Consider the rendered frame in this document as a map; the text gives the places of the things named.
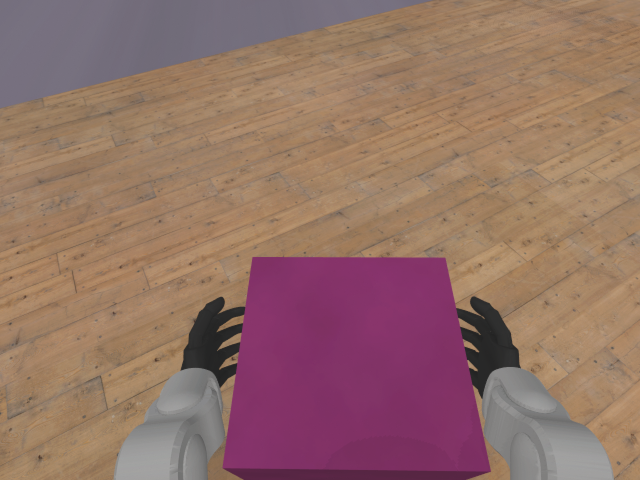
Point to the robot right forearm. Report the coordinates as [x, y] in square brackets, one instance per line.
[533, 432]

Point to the carton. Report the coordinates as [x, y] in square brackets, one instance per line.
[353, 368]

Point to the left robot hand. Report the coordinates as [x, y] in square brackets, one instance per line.
[204, 340]

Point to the right robot hand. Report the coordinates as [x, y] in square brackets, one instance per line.
[495, 346]

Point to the robot left forearm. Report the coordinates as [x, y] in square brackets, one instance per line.
[182, 429]

